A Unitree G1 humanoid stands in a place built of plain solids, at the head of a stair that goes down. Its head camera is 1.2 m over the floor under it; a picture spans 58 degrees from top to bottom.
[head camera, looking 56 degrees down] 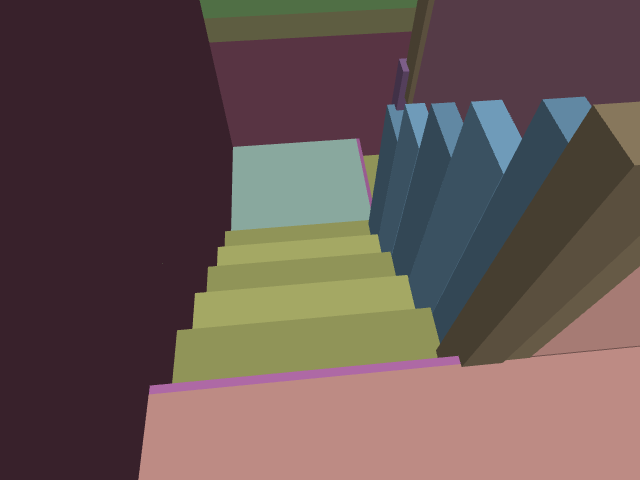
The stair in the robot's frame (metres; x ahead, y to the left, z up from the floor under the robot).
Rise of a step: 0.19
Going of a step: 0.24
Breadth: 0.96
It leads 6 degrees to the left of straight ahead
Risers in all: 6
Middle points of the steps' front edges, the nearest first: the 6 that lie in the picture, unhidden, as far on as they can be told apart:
0.38 -0.01 0.00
0.62 0.01 -0.19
0.86 0.03 -0.39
1.10 0.06 -0.58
1.33 0.08 -0.77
1.57 0.10 -0.97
